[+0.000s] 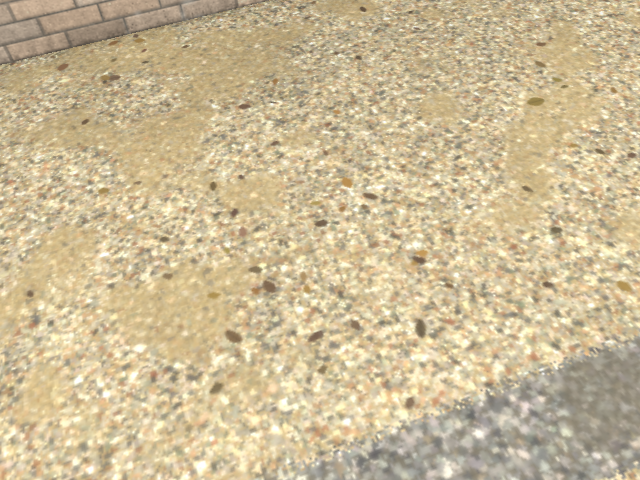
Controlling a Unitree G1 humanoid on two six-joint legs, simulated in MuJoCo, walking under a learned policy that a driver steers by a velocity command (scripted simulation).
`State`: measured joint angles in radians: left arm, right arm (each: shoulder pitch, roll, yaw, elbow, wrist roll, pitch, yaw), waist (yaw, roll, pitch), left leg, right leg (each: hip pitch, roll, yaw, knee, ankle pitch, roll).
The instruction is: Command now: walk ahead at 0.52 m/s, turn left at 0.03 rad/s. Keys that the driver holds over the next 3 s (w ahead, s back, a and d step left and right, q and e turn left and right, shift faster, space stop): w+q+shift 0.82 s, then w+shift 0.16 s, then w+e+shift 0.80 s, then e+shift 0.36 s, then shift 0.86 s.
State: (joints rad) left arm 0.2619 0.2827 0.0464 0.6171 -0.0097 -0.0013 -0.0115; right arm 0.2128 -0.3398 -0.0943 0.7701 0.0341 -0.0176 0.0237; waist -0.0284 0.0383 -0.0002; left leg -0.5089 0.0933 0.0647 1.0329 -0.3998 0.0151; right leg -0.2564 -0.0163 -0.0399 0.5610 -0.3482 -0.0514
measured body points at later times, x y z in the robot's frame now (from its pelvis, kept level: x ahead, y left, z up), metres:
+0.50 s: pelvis +0.28 +0.06 -0.04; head +0.31 +0.07 +0.41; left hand +0.25 +0.34 -0.15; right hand +0.51 -0.16 -0.13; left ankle +0.35 +0.13 -0.73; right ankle +0.07 -0.12 -0.61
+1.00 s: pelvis +0.68 +0.21 -0.01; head +0.69 +0.23 +0.44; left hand +0.56 +0.49 -0.11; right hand +0.96 +0.10 -0.11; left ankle +0.53 +0.20 -0.62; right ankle +0.81 +0.13 -0.73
